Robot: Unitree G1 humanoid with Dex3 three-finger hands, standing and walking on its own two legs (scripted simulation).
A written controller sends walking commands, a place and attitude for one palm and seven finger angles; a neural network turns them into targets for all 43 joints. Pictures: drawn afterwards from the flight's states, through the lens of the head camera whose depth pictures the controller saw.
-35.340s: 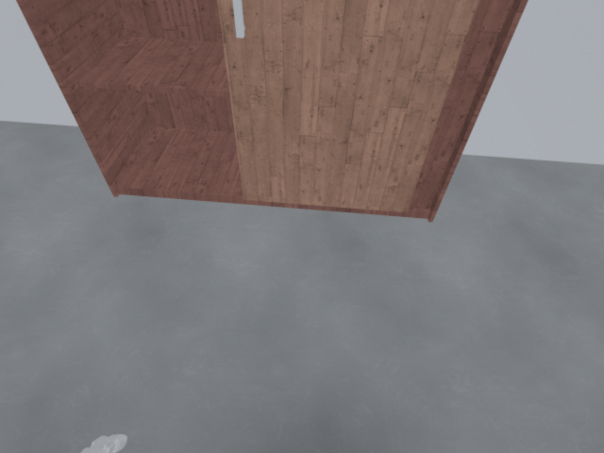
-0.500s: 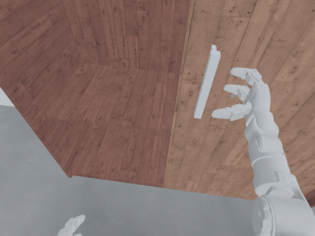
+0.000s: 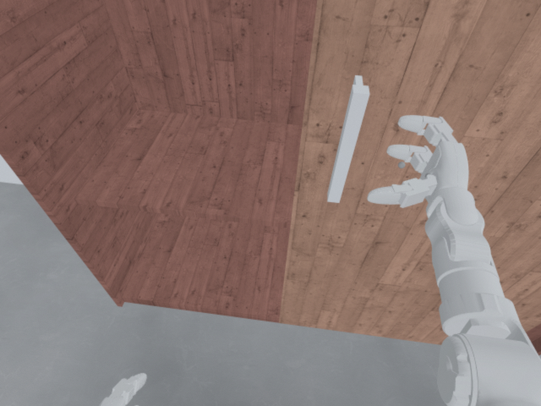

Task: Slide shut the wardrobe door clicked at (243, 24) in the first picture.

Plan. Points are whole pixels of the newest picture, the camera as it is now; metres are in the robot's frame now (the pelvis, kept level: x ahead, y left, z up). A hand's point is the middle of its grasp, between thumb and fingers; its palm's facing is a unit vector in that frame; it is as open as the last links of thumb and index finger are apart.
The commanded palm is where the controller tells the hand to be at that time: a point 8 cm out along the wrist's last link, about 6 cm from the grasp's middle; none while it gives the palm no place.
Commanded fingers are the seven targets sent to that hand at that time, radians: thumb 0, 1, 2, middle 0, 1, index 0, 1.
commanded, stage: move the hooked fingers beside the handle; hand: right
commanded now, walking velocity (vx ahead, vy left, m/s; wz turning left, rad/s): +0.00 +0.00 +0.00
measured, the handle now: (344, 144) +0.49 -0.06 +0.14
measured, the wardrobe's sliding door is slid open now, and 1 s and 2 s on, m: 0.61 0.61 0.61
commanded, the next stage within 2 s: none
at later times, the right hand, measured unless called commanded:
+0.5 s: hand (401, 165) +0.44 -0.14 +0.15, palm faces +0.04 +1.00 +0.00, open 14.0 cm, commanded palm +0.42 -0.18 +0.15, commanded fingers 0.00 0.50 -0.30 0.30 1.20 0.30 1.20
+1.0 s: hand (401, 162) +0.45 -0.14 +0.15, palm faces +0.07 +1.00 -0.02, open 13.6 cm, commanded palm +0.44 -0.17 +0.14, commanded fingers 0.00 0.50 -0.30 0.30 1.20 0.30 1.20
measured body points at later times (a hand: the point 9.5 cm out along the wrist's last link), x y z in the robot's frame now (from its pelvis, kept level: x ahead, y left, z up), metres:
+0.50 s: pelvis +0.00 +0.00 +0.00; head +0.02 +0.00 +0.45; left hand +0.09 +0.25 -0.11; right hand +0.43 -0.19 +0.15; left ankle +0.02 +0.11 -0.73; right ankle -0.01 -0.10 -0.73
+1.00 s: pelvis -0.01 +0.01 -0.01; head +0.02 +0.01 +0.44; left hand +0.08 +0.26 -0.13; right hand +0.44 -0.19 +0.16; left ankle +0.02 +0.11 -0.73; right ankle -0.01 -0.10 -0.73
